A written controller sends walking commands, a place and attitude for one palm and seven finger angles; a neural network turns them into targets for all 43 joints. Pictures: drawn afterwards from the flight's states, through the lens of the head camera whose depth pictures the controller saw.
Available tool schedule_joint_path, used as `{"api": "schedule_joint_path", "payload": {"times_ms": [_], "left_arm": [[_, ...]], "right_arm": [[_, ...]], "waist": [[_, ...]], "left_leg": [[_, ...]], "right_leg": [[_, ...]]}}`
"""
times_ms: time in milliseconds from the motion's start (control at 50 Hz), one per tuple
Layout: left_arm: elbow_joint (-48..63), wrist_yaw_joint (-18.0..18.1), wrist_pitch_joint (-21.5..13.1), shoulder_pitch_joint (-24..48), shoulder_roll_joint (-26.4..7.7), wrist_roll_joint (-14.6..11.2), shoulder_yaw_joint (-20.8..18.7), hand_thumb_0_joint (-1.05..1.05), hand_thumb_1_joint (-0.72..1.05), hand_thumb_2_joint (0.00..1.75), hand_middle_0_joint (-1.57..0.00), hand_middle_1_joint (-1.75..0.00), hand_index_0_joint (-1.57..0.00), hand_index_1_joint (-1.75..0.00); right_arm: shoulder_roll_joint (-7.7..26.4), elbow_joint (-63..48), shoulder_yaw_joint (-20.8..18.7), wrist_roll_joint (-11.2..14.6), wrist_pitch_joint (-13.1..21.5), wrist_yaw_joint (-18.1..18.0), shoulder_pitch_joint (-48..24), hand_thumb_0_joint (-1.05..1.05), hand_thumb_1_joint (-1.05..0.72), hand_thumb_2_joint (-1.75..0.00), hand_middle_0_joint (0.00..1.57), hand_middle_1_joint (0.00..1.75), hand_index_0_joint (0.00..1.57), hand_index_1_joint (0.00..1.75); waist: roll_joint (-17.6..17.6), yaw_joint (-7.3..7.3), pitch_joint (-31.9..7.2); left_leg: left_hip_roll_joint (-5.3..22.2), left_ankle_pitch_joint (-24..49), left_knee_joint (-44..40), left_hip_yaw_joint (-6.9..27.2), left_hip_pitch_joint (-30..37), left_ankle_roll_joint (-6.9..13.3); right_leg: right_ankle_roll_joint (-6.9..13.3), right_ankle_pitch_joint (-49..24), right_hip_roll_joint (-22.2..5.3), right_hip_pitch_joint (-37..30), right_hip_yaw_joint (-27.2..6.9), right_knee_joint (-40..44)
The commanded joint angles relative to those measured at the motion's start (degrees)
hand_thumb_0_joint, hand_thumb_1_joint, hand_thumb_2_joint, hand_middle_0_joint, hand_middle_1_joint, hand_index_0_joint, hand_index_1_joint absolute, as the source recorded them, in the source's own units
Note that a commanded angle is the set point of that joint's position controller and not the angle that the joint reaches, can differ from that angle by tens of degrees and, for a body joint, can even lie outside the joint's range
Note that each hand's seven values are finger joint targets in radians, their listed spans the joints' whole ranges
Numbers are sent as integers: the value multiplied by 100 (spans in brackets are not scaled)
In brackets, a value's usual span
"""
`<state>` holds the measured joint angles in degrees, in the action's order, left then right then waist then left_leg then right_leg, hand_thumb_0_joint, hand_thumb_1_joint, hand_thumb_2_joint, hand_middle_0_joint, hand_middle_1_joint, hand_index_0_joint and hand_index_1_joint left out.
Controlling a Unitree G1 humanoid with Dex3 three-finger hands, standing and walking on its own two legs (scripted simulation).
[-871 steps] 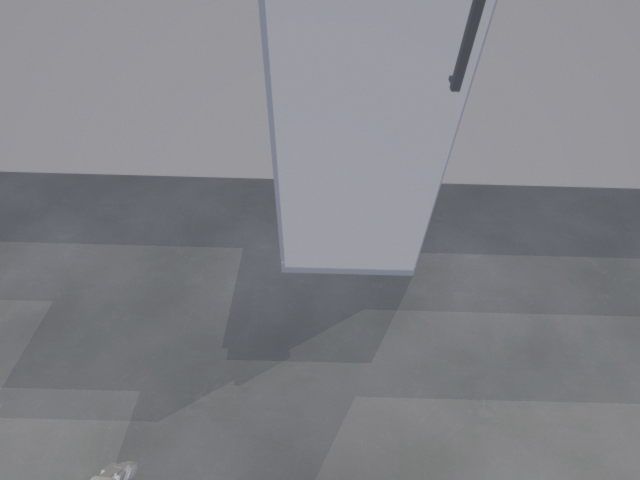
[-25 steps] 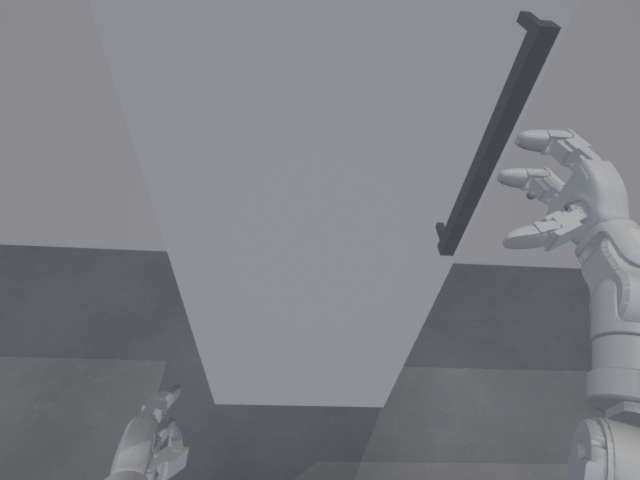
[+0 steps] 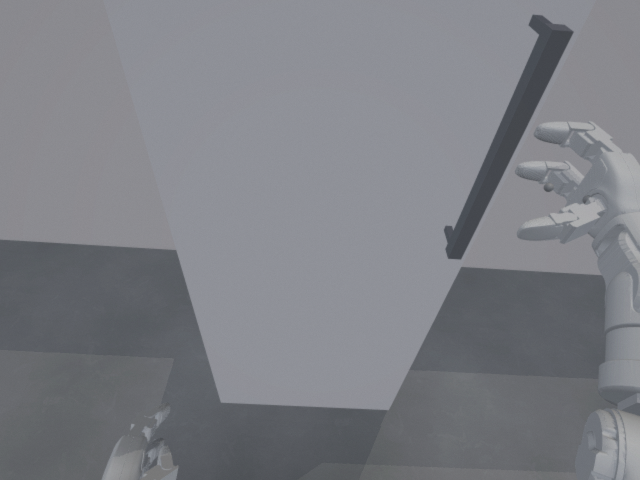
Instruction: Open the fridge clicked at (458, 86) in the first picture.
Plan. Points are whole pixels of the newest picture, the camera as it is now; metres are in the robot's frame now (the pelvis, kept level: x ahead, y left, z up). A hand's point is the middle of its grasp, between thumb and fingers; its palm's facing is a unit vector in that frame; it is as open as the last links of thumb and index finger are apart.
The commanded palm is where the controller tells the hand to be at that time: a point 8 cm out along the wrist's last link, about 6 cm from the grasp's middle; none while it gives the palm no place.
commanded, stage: move the hooked fingers beside the handle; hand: right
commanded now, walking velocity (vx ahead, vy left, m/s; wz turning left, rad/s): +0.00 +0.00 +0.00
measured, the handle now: (488, 158) +0.46 -0.16 +0.22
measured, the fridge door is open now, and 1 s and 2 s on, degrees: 0 0 0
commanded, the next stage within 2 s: feel for the door with the fingertips in 0.36 s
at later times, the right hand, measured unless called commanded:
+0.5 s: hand (540, 193) +0.39 -0.20 +0.22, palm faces -0.02 +1.00 -0.05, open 14.0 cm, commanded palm +0.36 -0.25 +0.22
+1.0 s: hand (523, 193) +0.38 -0.18 +0.22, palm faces -0.01 +1.00 -0.03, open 14.0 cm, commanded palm +0.37 -0.24 +0.22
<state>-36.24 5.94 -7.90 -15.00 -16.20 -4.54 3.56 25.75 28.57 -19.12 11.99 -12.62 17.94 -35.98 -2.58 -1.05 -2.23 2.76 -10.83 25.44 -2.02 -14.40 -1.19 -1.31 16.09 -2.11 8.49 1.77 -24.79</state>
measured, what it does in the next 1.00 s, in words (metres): stands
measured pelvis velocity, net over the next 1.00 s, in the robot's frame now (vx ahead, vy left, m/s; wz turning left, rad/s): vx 0.00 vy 0.00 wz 0.00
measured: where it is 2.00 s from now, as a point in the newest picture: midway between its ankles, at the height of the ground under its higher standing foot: outside the picture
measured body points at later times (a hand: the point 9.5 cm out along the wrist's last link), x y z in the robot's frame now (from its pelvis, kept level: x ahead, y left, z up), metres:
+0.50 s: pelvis +0.00 +0.00 +0.00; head -0.01 +0.02 +0.45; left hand +0.17 +0.24 -0.09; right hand +0.39 -0.26 +0.22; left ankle +0.03 +0.13 -0.74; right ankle -0.03 -0.13 -0.74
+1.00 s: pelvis +0.00 +0.00 +0.00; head -0.02 +0.02 +0.45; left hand +0.17 +0.24 -0.08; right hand +0.38 -0.23 +0.23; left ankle +0.03 +0.13 -0.74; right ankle -0.03 -0.13 -0.74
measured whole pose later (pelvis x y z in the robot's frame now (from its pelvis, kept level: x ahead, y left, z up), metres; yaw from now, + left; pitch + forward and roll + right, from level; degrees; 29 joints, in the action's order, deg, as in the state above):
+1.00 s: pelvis +0.00 +0.00 +0.00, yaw +0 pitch -1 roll +0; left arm -36.5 6.0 -5.6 -11.8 -14.6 -4.0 4.3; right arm 20.3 22.0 -14.8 11.7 -17.2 12.8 -34.5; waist -2.3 0.5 -2.2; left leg 2.6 -10.4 24.5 -2.3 -12.8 -1.1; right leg -1.4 15.4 -2.2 7.0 1.5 -23.6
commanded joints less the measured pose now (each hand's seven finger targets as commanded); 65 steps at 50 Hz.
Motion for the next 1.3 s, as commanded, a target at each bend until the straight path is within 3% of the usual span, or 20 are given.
{"api": "schedule_joint_path", "payload": {"times_ms": [0, 60, 80, 160, 200, 300, 380, 480, 560, 600, 660, 680, 760, 820, 940, 960, 1000, 1100, 1140, 1280], "left_arm": [[943, -26, -189, 583, -707, -36, -270, 0, 90, 90, -20, -30, -20, -30], [1024, -19, -194, 649, -687, -26, -291, 0, 90, 90, -20, -30, -20, -30], [1036, -15, -196, 660, -687, -26, -274, 0, 90, 90, -20, -30, -20, -30], [1038, 8, -233, 712, -611, -11, -243, 0, 90, 90, -20, -30, -20, -30], [952, 43, -244, 682, -614, -8, -238, 0, 90, 90, -20, -30, -20, -30], [862, 71, -200, 691, -623, -34, -209, 0, 90, 90, -20, -30, -20, -30], [906, 55, -150, 709, -637, -26, -229, 0, 90, 90, -20, -30, -20, -30], [1008, 10, -176, 787, -569, -2, -223, 0, 90, 90, -20, -30, -20, -30], [956, -16, -145, 796, -589, 8, -238, 0, 90, 90, -20, -30, -20, -30], [946, -9, -132, 843, -562, -9, -221, 0, 90, 90, -20, -30, -20, -30], [961, -19, -108, 888, -565, 0, -251, 0, 90, 90, -20, -30, -20, -30], [995, -17, -104, 940, -526, -4, -226, 0, 90, 90, -20, -30, -20, -30], [953, -10, -102, 930, -529, 25, -246, 0, 90, 90, -20, -30, -20, -30], [953, -8, -110, 995, -478, 33, -215, 0, 90, 90, -20, -30, -20, -30], [829, 58, -52, 950, -503, 31, -199, 0, 90, 90, -20, -30, -20, -30], [774, 65, -33, 878, -558, 46, -224, 0, 90, 90, -20, -30, -20, -30], [807, 78, -24, 888, -534, 38, -208, 0, 90, 90, -20, -30, -20, -30], [800, 75, -36, 828, -523, 17, -203, 0, 90, 90, -20, -30, -20, -30], [756, 91, -79, 758, -545, 19, -224, 0, 90, 90, -20, -30, -20, -30], [750, 44, -94, 633, -568, 57, -260, 0, 90, 90, -20, -30, -20, -30]], "right_arm": [[1487, -1019, -477, 121, 125, 60, -1932, 0, 50, -30, 30, 120, 30, 120], [1457, -1368, -448, 167, 225, 90, -2062, 0, 50, -30, 30, 120, 30, 120], [1617, -1574, -563, 168, 288, 69, -2265, 0, 50, -30, 30, 120, 30, 120], [1375, -2013, -298, 158, 443, 21, -2597, 0, 50, -30, 30, 120, 30, 120], [1492, -1861, -414, 130, 395, 5, -2660, 0, 50, -30, 30, 120, 30, 120], [1128, -1326, -32, 92, 98, 39, -2642, 0, 50, -30, 30, 120, 30, 120], [1329, -1244, -273, 131, 51, 37, -2407, 0, 50, -30, 30, 120, 30, 120], [1151, -1739, -178, 159, 295, -46, -2582, 0, 50, -30, 30, 120, 30, 120], [1205, -1720, -303, 151, 252, -139, -2234, 0, 50, -30, 30, 120, 30, 120], [970, -1717, -124, 132, 136, -184, -2365, 0, 50, -30, 30, 120, 30, 120], [1008, -1953, -142, 74, 33, -294, -2301, 0, 50, -30, 30, 120, 30, 120], [773, -2061, 33, 83, -3, -307, -2369, 0, 50, -30, 30, 120, 30, 120], [810, -2183, -68, 133, -26, -387, -2272, 0, 50, -30, 30, 120, 30, 120], [640, -2352, 36, 130, -22, -445, -2439, 0, 50, -30, 30, 120, 30, 120], [773, -1837, 60, 24, -107, -521, -2736, 0, 50, -30, 30, 120, 30, 120], [936, -1655, -40, 14, -97, -525, -2672, 0, 50, -30, 30, 120, 30, 120], [965, -1564, -77, 18, -92, -485, -2758, 0, 50, -30, 30, 120, 30, 120], [718, -1342, 254, 13, 50, -366, -3084, 0, 50, -30, 30, 120, 30, 120], [617, -1182, 347, 27, 106, -355, -3324, 0, 50, -30, 30, 120, 30, 120], [1075, -945, -121, -30, 321, -499, -3231, 0, 50, -30, 30, 120, 30, 120]], "waist": [[275, 196, -1349], [436, 168, -1429], [249, 167, -1521], [-2, 98, -1612], [-66, 73, -1550], [-104, 13, -1176], [248, 118, -1464], [137, 148, -1718], [242, 225, -1557], [116, 169, -1335], [43, 213, -1429], [-24, 178, -1441], [364, 196, -1533], [150, 186, -1546], [117, 89, -1230], [360, 78, -1241], [237, 108, -1334], [-6, 10, -1374], [157, -58, -1371], [154, 122, -1688]], "left_leg": [[-174, 1343, -167, -144, 937, 228], [-206, 1322, -181, -126, 881, 212], [-190, 1353, -174, -104, 953, 218], [-216, 1376, -202, -94, 890, 226], [-216, 1374, -220, -98, 891, 227], [-212, 1062, -302, -143, 647, 234], [-208, 1295, -243, -130, 868, 225], [-199, 1533, -156, -128, 1018, 245], [-229, 1494, -208, -127, 1031, 237], [-212, 1374, -225, -136, 908, 236], [-224, 1295, -258, -131, 945, 236], [-208, 1312, -238, -132, 952, 232], [-259, 1319, -277, -142, 1006, 209], [-236, 1385, -239, -137, 1021, 225], [-244, 970, -376, -98, 791, 208], [-258, 914, -435, -104, 821, 189], [-229, 1011, -390, -80, 918, 206], [-230, 1086, -379, -94, 810, 229], [-256, 987, -399, -109, 694, 224], [-221, 1269, -304, -84, 1014, 245]], "right_leg": [[259, -1459, 178, 104, 8, 326], [287, -1479, 166, -55, -1, 290], [283, -1493, 183, -68, -2, 299], [276, -1564, 178, -324, 12, 273], [274, -1536, 196, -311, 7, 280], [254, -1260, 208, -150, -25, 340], [280, -1443, 223, -140, -20, 284], [269, -1706, 209, -280, -29, 276], [262, -1645, 194, -202, 2, 312], [262, -1510, 202, -123, 13, 350], [252, -1518, 193, -190, 13, 364], [263, -1521, 207, -201, 27, 363], [278, -1524, 194, -268, 15, 353], [267, -1551, 224, -286, 21, 364], [283, -1185, 232, -155, 15, 403], [284, -1156, 216, -137, 10, 423], [292, -1212, 244, -101, 20, 411], [267, -1274, 235, -184, 9, 389], [278, -1202, 231, -214, -33, 383], [264, -1496, 210, -134, -9, 393]]}}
